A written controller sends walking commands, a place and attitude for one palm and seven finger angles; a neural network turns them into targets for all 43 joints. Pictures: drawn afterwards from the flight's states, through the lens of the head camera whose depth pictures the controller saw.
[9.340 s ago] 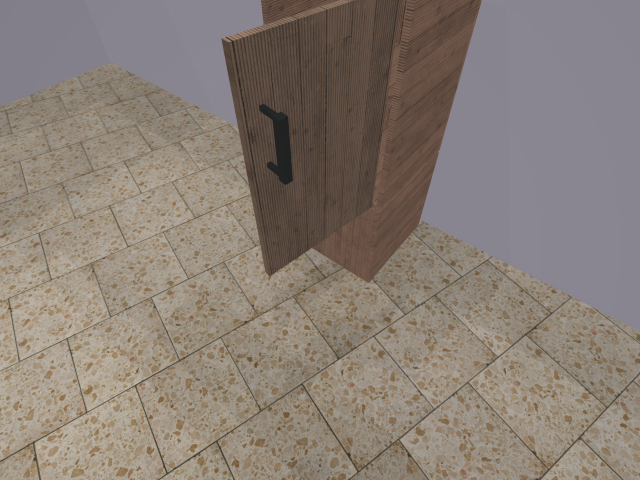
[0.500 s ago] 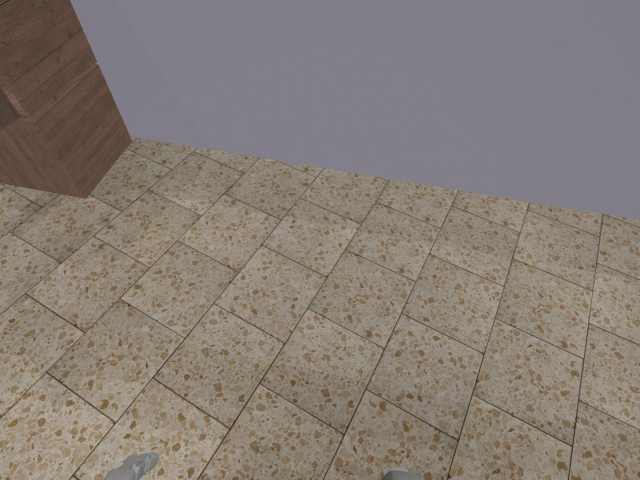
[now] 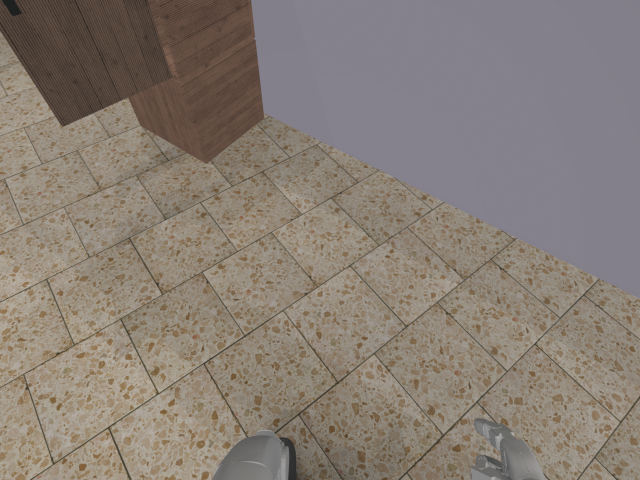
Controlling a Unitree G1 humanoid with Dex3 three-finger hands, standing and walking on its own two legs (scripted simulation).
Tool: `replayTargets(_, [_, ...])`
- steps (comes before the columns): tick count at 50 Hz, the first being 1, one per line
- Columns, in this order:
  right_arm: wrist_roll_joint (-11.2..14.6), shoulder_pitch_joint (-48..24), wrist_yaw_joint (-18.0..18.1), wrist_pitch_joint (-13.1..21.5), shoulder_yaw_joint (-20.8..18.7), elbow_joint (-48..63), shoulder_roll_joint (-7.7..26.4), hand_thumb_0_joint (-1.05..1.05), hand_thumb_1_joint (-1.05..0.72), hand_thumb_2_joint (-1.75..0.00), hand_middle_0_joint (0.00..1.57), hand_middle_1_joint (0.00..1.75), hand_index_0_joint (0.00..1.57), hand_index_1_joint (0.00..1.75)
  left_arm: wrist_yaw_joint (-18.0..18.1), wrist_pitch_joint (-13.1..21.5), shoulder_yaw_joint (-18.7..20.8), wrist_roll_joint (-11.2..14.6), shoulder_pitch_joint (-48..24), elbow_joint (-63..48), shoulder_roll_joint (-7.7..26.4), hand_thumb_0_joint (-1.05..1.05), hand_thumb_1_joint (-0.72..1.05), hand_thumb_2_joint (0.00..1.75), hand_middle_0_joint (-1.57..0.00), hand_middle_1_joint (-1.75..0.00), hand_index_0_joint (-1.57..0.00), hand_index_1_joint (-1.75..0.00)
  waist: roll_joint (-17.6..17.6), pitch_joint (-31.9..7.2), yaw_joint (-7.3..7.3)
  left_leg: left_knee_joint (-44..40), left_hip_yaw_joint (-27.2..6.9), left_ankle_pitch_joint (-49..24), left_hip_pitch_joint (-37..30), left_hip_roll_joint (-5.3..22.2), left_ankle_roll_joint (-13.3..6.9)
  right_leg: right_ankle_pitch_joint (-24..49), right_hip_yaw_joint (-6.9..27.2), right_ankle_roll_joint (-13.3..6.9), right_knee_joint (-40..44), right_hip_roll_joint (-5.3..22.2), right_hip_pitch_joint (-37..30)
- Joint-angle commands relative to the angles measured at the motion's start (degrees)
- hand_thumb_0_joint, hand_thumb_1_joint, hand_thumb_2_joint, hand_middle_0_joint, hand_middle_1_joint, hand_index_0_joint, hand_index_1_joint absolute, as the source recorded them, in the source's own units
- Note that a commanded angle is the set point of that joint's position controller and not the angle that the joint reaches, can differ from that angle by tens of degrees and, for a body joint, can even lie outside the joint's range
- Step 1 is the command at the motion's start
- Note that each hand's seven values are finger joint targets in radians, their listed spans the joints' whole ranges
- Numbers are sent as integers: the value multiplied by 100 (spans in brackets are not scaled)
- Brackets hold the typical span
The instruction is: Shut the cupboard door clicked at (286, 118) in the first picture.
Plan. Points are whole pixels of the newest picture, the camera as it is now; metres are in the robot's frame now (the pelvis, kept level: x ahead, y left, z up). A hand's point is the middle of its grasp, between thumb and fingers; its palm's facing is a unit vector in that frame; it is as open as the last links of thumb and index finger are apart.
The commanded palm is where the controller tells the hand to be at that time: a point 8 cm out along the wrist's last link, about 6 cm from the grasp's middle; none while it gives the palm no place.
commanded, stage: walk to a spot facing it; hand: left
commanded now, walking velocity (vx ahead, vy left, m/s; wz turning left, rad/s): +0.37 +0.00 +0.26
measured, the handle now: out of the picture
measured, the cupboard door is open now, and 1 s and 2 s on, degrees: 80 80 80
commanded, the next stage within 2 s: turn to face it in 1.28 s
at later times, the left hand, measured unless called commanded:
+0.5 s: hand (244, 310) +0.37 +0.17 -0.14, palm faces +0.00 -0.98 -0.19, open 7.3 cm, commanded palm none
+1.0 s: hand (224, 340) +0.33 +0.20 -0.19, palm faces +0.27 -0.96 -0.12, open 7.3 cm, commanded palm none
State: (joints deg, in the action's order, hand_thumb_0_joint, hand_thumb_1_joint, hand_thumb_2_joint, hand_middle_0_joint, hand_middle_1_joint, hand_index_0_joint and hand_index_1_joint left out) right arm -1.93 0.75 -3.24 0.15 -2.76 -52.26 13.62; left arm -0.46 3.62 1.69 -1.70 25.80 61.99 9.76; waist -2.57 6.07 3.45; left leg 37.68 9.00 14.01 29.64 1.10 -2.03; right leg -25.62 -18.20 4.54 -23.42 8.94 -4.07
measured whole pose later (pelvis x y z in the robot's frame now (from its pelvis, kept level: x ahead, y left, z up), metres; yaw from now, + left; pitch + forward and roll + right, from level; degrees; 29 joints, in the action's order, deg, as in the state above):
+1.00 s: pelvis +0.45 +0.06 -0.01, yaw +12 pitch -1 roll -1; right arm -1.9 6.2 -1.2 4.0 -2.9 -55.5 10.9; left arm -1.0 1.4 1.9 -1.2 25.1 66.8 10.6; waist -2.7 3.1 1.7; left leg 38.4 8.5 11.7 25.2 1.4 -5.6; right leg -28.0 -6.7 1.4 -57.7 6.9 9.7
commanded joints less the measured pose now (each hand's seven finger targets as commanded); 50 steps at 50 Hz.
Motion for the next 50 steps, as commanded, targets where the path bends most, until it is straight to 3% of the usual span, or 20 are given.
replayTargets(1, [-75,2740,261,229,-354,-266,1460,0,-90,-90,20,30,20,30,-77,112,155,159,-182,-706,634,0,90,90,-20,-30,-20,-30,1494,-2244,-1449,-986,-3276,-878,-5020,2062,-1251,198,356,-106,-4906,-209,3656])
replayTargets(2, [85,2837,365,186,-401,-337,1637,0,-90,-90,20,30,20,30,-27,72,144,145,-729,-904,733,0,90,90,-20,-30,-20,-30,1073,-2418,-1441,-1664,-3968,-1467,-4992,2437,-1518,-503,1369,-218,-5803,-337,4197])
replayTargets(3, [115,2514,422,186,-392,-271,1546,0,-90,-90,20,30,20,30,-5,45,166,162,-1199,-1073,743,0,90,90,-20,-30,-20,-30,251,-1482,-1268,-1892,-3632,-1349,-4121,2449,-1486,-120,1608,-258,-6139,-103,4473])
replayTargets(4, [87,1966,426,284,-318,-152,1260,0,-90,-90,20,30,20,30,13,58,171,108,-1202,-1024,563,0,90,90,-20,-30,-20,-30,181,-939,-968,-2069,-3094,-991,-3010,2241,-1293,202,1643,-235,-5991,66,4490])
replayTargets(6, [82,1292,442,349,-109,-40,650,0,-90,-90,20,30,20,30,-33,-133,160,1,-653,-626,444,0,90,90,-20,-30,-20,-30,1168,-389,-482,-2476,-2207,-216,-1683,1659,-877,674,1770,-152,-5218,292,3834])
replayTargets(8, [77,1230,446,408,-52,-169,461,0,-90,-90,20,30,20,30,-83,-218,165,-22,-383,-511,384,0,90,90,-20,-30,-20,-30,1326,-354,-282,-2561,-1627,-312,-1346,1303,-762,898,1684,-146,-4556,220,3467])
replayTargets(14, [61,1664,406,451,-135,-363,430,0,-90,-90,20,30,20,30,-144,-230,191,-3,-1383,-896,349,0,90,90,-20,-30,-20,-30,509,-240,-382,-2912,-1467,-170,-1555,1186,-879,1670,1513,-118,-2623,69,3397])
replayTargets(20, [13,2090,409,430,-96,-616,482,0,-90,-90,20,30,20,30,-172,-137,159,9,-2198,-1178,477,0,90,90,-20,-30,-20,-30,856,-250,-564,-2359,-1329,-1270,-2348,1218,-764,1536,1247,-254,-1245,-308,2979])
replayTargets(23, [51,2096,396,402,-67,-686,405,0,-90,-90,20,30,20,30,-133,-33,290,-7,-1133,-826,824,0,90,90,-20,-30,-20,-30,205,-706,-24,-756,-1046,-1428,-1531,778,-403,1639,1396,-482,-477,-432,705])
replayTargets(24, [108,2046,357,428,-49,-582,249,0,-90,-90,20,30,20,30,-87,37,437,-55,-125,-540,1284,0,90,90,-20,-30,-20,-30,-741,-1293,377,850,-493,-553,-313,196,-126,1476,2730,-877,-181,690,-885])
replayTargets(25, [153,2084,352,428,-19,-443,120,0,-90,-90,20,30,20,30,-54,22,519,2,444,-365,1726,0,90,90,-20,-30,-20,-30,-1604,-1649,429,2521,-417,2084,733,-253,46,1499,4346,-1470,588,1979,-1477])
replayTargets(26, [126,1702,333,420,-58,-377,344,0,-90,-90,20,30,20,30,-2,-3,481,61,271,-419,1569,0,90,90,-20,-30,-20,-30,-766,-1248,454,3244,-947,1800,1116,115,-2,1301,4255,-1618,788,1932,-1047])
replayTargets(31, [52,1667,243,171,-34,-581,-138,0,-90,-90,20,30,20,30,65,164,184,70,-791,-556,562,0,90,90,-20,-30,-20,-30,-432,-408,-365,2629,-904,165,530,636,279,2610,1804,-1068,1219,1070,969])
replayTargets(41, [63,479,17,199,-24,-193,-282,0,-90,-90,20,30,20,30,82,203,175,35,-226,36,810,0,90,90,-20,-30,-20,-30,-524,-78,-177,159,-257,-326,268,356,156,2958,1115,-1059,1188,1026,437])
replayTargets(43, [53,659,35,227,-72,-215,-148,0,-90,-90,20,30,20,30,84,180,188,12,-290,68,898,0,90,90,-20,-30,-20,-30,-517,-15,-382,-134,-127,-134,-381,211,22,3252,1016,-1002,823,1087,672])
replayTargets(45, [-14,1856,115,265,-152,-564,198,0,-90,-90,20,30,20,30,51,134,205,51,-399,25,934,0,90,90,-20,-30,-20,-30,44,-486,-961,-585,22,-96,-2334,-113,-148,3812,516,-787,-918,704,1470])
replayTargets(46, [-74,2714,203,290,-291,-744,777,0,-90,-90,20,30,20,30,9,114,177,85,-251,-82,710,0,90,90,-20,-30,-20,-30,1105,-1149,-1275,-1036,-1491,601,-3626,907,-518,2487,362,-529,-2581,190,2559])
replayTargets(47, [-34,3248,300,312,-372,-826,1283,0,-90,-90,20,30,20,30,-45,99,90,130,-178,-321,501,0,90,90,-20,-30,-20,-30,2188,-1677,-1288,-2049,-3787,739,-4309,2179,-1059,-438,658,-333,-4456,-601,3704])
replayTargets(48, [53,3100,398,252,-371,-797,1324,0,-90,-90,20,30,20,30,-19,70,104,124,-737,-510,657,0,90,90,-20,-30,-20,-30,1334,-1395,-1273,-2350,-4128,793,-3988,2389,-1241,-439,1475,-454,-5271,-415,4089])
replayTargets(50, [59,1976,411,294,-273,-513,900,0,-90,-90,20,30,20,30,-8,25,141,64,-993,-468,472,0,90,90,-20,-30,-20,-30,805,-505,-784,-2676,-3302,1417,-2150,2090,-955,336,1710,-465,-5498,-20,4193])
